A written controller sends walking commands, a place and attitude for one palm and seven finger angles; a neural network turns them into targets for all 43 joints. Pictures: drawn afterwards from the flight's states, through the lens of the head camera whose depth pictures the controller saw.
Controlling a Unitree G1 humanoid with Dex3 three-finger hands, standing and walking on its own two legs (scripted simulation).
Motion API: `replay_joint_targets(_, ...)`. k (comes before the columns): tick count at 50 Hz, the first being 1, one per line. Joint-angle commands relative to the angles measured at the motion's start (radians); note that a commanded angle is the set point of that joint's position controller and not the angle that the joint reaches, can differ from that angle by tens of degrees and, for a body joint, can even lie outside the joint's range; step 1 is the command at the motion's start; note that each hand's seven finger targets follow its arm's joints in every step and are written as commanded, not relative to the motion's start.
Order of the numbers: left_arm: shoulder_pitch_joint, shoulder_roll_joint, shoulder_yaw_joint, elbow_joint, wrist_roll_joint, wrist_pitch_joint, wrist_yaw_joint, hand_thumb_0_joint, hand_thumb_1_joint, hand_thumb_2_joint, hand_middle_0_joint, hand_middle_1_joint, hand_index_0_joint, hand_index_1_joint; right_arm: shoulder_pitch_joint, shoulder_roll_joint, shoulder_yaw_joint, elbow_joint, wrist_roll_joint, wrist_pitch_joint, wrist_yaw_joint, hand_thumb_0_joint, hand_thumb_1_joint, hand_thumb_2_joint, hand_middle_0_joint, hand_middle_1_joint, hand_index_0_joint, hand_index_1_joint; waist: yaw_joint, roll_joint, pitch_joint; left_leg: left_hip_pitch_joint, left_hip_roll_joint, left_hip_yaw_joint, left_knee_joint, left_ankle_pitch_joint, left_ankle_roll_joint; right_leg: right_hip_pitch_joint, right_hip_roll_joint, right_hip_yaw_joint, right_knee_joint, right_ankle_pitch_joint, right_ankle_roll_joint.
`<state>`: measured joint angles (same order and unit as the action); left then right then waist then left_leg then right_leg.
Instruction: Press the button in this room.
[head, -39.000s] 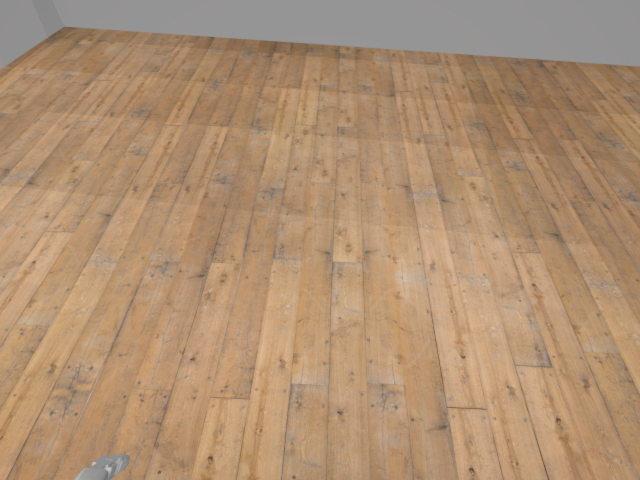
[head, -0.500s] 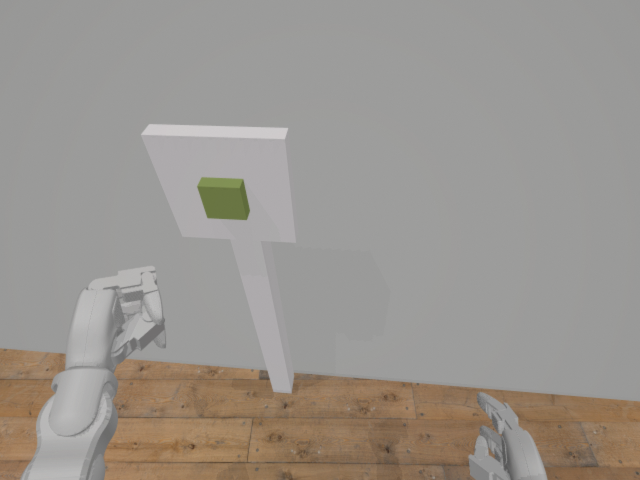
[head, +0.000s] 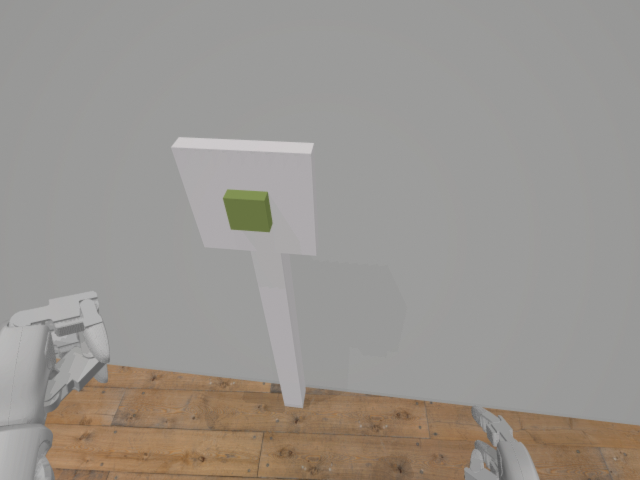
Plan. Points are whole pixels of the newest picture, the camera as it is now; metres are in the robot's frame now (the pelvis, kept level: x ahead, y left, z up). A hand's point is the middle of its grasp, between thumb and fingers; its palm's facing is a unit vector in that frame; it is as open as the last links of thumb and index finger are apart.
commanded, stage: draw the hand back to the body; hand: left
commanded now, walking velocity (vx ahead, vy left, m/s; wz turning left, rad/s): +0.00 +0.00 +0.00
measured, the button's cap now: (249, 209) +0.48 +0.18 +0.08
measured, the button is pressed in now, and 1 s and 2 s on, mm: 0 0 0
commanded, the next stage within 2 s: step back with the hand held close in 0.30 s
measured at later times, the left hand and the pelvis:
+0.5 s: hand (82, 364) +0.16 +0.24 +0.17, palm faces +0.44 -0.81 -0.39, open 3.1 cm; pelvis -0.02 -0.01 +0.00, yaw +0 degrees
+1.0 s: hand (54, 413) +0.12 +0.24 +0.16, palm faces +0.38 -0.79 -0.48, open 3.1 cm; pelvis -0.07 +0.01 -0.01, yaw -1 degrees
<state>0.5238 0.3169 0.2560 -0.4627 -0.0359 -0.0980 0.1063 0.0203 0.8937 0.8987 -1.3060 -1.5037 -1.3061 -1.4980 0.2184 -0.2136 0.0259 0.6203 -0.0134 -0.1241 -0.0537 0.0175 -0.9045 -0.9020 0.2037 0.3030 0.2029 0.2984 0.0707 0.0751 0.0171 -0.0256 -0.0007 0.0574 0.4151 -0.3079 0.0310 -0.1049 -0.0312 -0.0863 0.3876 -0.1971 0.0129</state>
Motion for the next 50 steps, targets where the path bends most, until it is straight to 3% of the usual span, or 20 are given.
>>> replay_joint_targets(1,-0.026,0.159,0.131,-0.268,-0.001,-0.067,0.024,0.0,0.9,0.9,-1.3,-1.5,-1.3,-1.5,-0.13,-0.106,-0.039,-0.169,0.005,-0.066,-0.011,0.0,-0.9,-0.9,0.2,0.3,0.2,0.3,0.0,0.014,-0.06,-0.101,0.039,-0.076,-0.063,0.392,-0.048,0.082,0.022,0.044,-0.009,0.189,-0.041)
replay_joint_targets(5,-0.05,0.134,0.103,-0.216,0.006,-0.06,0.026,0.0,0.9,0.9,-1.3,-1.5,-1.3,-1.5,-0.127,-0.111,-0.041,-0.155,0.005,-0.068,-0.016,0.0,-0.9,-0.9,0.2,0.3,0.2,0.3,-0.009,-0.034,-0.003,-0.112,0.039,-0.073,-0.073,0.315,-0.038,0.04,0.023,0.04,-0.026,0.135,-0.041)
replay_joint_targets(9,-0.068,0.145,0.115,-0.238,0.007,-0.068,0.032,0.0,0.9,0.9,-1.3,-1.5,-1.3,-1.5,-0.123,-0.109,-0.039,-0.155,0.002,-0.072,-0.019,0.0,-0.9,-0.9,0.2,0.3,0.2,0.3,-0.004,-0.016,-0.034,-0.111,0.034,-0.078,-0.076,0.297,-0.04,0.06,0.021,0.041,-0.017,0.123,-0.042)
replay_joint_targets(11,-0.073,0.151,0.119,-0.249,0.007,-0.069,0.033,0.0,0.9,0.9,-1.3,-1.5,-1.3,-1.5,-0.13,-0.107,-0.036,-0.157,0.001,-0.076,-0.02,0.0,-0.9,-0.9,0.2,0.3,0.2,0.3,0.0,0.022,-0.034,-0.117,0.032,-0.079,-0.08,0.273,-0.042,0.066,0.019,0.047,-0.02,0.108,-0.044)
replay_joint_targets(15,-0.051,0.157,0.13,-0.235,0.003,-0.068,0.033,0.0,0.9,0.9,-1.3,-1.5,-1.3,-1.5,-0.136,-0.104,-0.037,-0.157,0.001,-0.078,-0.022,0.0,-0.9,-0.9,0.2,0.3,0.2,0.3,0.006,-0.028,-0.021,-0.125,0.032,-0.077,-0.078,0.258,-0.035,0.068,0.023,0.053,-0.036,0.108,-0.045)
replay_joint_targets(17,-0.056,0.147,0.124,-0.24,0.003,-0.071,0.033,0.0,0.9,0.9,-1.3,-1.5,-1.3,-1.5,-0.133,-0.101,-0.037,-0.156,0.001,-0.079,-0.023,0.0,-0.9,-0.9,0.2,0.3,0.2,0.3,0.002,-0.001,-0.02,-0.125,0.029,-0.072,-0.078,0.247,-0.033,0.066,0.021,0.054,-0.038,0.101,-0.044)
replay_joint_targets(20,-0.054,0.157,0.134,-0.225,0.003,-0.071,0.033,0.0,0.9,0.9,-1.3,-1.5,-1.3,-1.5,-0.14,-0.102,-0.038,-0.155,0.001,-0.08,-0.023,0.0,-0.9,-0.9,0.2,0.3,0.2,0.3,0.005,-0.025,-0.001,-0.133,0.029,-0.074,-0.083,0.219,-0.03,0.059,0.023,0.058,-0.053,0.079,-0.045)
replay_joint_targets(21,-0.136,0.166,0.135,-0.211,0.003,-0.072,0.036,0.0,0.9,0.9,-1.3,-1.5,-1.3,-1.5,-0.138,-0.106,-0.037,-0.145,0.001,-0.078,-0.027,0.0,-0.9,-0.9,0.2,0.3,0.2,0.3,-0.008,-0.028,0.0,-0.13,0.025,-0.067,-0.084,0.195,-0.024,0.05,0.02,0.063,-0.061,0.06,-0.042)
replay_joint_targets(22,-0.195,0.253,0.255,-0.252,-0.013,-0.114,0.037,0.0,0.9,0.9,-1.3,-1.5,-1.3,-1.5,-0.115,-0.117,-0.036,-0.184,0.006,-0.048,-0.027,0.0,-0.9,-0.9,0.2,0.3,0.2,0.3,-0.054,-0.059,0.101,-0.22,0.041,-0.083,-0.07,0.102,0.0,-0.077,-0.033,0.175,-0.127,0.049,-0.038)
replay_joint_targets(23,-0.093,0.181,0.201,-0.167,-0.005,-0.115,0.028,0.0,0.9,0.9,-1.3,-1.5,-1.3,-1.5,-0.111,-0.097,-0.036,-0.166,0.003,-0.029,-0.029,0.0,-0.9,-0.9,0.2,0.3,0.2,0.3,-0.056,-0.095,0.071,-0.19,0.037,-0.087,-0.054,0.09,0.004,-0.099,-0.052,0.17,-0.145,0.019,-0.039)
replay_joint_targets(24,-0.057,0.157,0.177,-0.167,-0.001,-0.118,0.022,0.0,0.9,0.9,-1.3,-1.5,-1.3,-1.5,-0.111,-0.105,-0.039,-0.174,-0.002,-0.015,-0.025,0.0,-0.9,-0.9,0.2,0.3,0.2,0.3,-0.059,-0.104,0.05,-0.182,0.034,-0.082,-0.046,0.102,0.004,-0.106,-0.056,0.168,-0.152,0.012,-0.039)
replay_joint_targets(26,-0.021,0.162,0.175,-0.22,0.003,-0.136,0.02,0.0,0.9,0.9,-1.3,-1.5,-1.3,-1.5,-0.127,-0.117,-0.043,-0.181,-0.007,-0.002,-0.025,0.0,-0.9,-0.9,0.2,0.3,0.2,0.3,-0.057,-0.027,-0.031,-0.184,0.039,-0.081,-0.048,0.159,0.002,-0.06,-0.057,0.145,-0.098,0.103,-0.039)
replay_joint_targets(29,0.057,0.18,0.197,-0.247,0.001,-0.145,0.028,0.0,0.9,0.9,-1.3,-1.5,-1.3,-1.5,-0.124,-0.12,-0.057,-0.198,-0.005,0.018,-0.023,0.0,-0.9,-0.9,0.2,0.3,0.2,0.3,-0.053,-0.039,-0.133,-0.207,0.047,-0.089,-0.04,0.232,0.0,0.005,-0.057,0.126,-0.035,0.198,-0.034)
replay_joint_targets(34,0.113,0.207,0.234,-0.282,-0.007,-0.154,0.036,0.0,0.9,0.9,-1.3,-1.5,-1.3,-1.5,-0.128,-0.118,-0.073,-0.222,0.006,0.044,-0.028,0.0,-0.9,-0.9,0.2,0.3,0.2,0.3,-0.054,-0.066,-0.183,-0.255,0.06,-0.105,-0.013,0.307,-0.007,0.019,-0.057,0.116,0.035,0.292,-0.03)
replay_joint_targets(35,0.107,0.222,0.246,-0.301,-0.006,-0.156,0.038,0.0,0.9,0.9,-1.3,-1.5,-1.3,-1.5,-0.137,-0.121,-0.076,-0.226,0.007,0.046,-0.031,0.0,-0.9,-0.9,0.2,0.3,0.2,0.3,-0.053,-0.039,-0.19,-0.26,0.062,-0.108,-0.012,0.318,-0.006,0.017,-0.056,0.115,0.049,0.301,-0.028)
replay_joint_targets(38,0.12,0.209,0.239,-0.291,-0.003,-0.157,0.041,0.0,0.9,0.9,-1.3,-1.5,-1.3,-1.5,-0.129,-0.122,-0.081,-0.232,0.011,0.048,-0.032,0.0,-0.9,-0.9,0.2,0.3,0.2,0.3,-0.053,-0.038,-0.165,-0.301,0.077,-0.121,-0.024,0.31,-0.003,0.002,-0.042,0.106,0.087,0.284,-0.022)
replay_joint_targets(40,0.107,0.203,0.229,-0.299,0.002,-0.156,0.04,0.0,0.9,0.9,-1.3,-1.5,-1.3,-1.5,-0.134,-0.128,-0.082,-0.234,0.01,0.045,-0.035,0.0,-0.9,-0.9,0.2,0.3,0.2,0.3,-0.054,-0.013,-0.141,-0.341,0.093,-0.135,-0.046,0.247,0.01,-0.013,-0.032,0.108,0.109,0.229,-0.015)
replay_joint_targets(44,0.078,0.194,0.224,-0.298,0.018,-0.159,0.047,0.0,0.9,0.9,-1.3,-1.5,-1.3,-1.5,-0.12,-0.132,-0.081,-0.24,0.012,0.031,-0.038,0.0,-0.9,-0.9,0.2,0.3,0.2,0.3,-0.057,-0.038,-0.096,-0.497,0.119,-0.151,-0.087,0.024,0.042,0.028,-0.023,0.123,0.173,0.156,-0.007)
replay_joint_targets(45,0.055,0.203,0.23,-0.326,0.023,-0.163,0.047,0.0,0.9,0.9,-1.3,-1.5,-1.3,-1.5,-0.125,-0.135,-0.083,-0.244,0.01,0.026,-0.039,0.0,-0.9,-0.9,0.2,0.3,0.2,0.3,-0.057,-0.019,-0.097,-0.534,0.116,-0.153,-0.087,-0.042,0.049,0.044,-0.025,0.136,0.176,0.141,-0.009)
replay_joint_targets(50,0.038,0.214,0.239,-0.33,0.029,-0.177,0.057,0.0,0.9,0.9,-1.3,-1.5,-1.3,-1.5,-0.102,-0.13,-0.08,-0.242,0.006,0.013,-0.037,0.0,-0.9,-0.9,0.2,0.3,0.2,0.3,-0.07,-0.107,-0.064,-0.525,0.067,-0.135,0.004,-0.18,0.044,-0.082,-0.077,0.226,0.058,-0.019,-0.035)
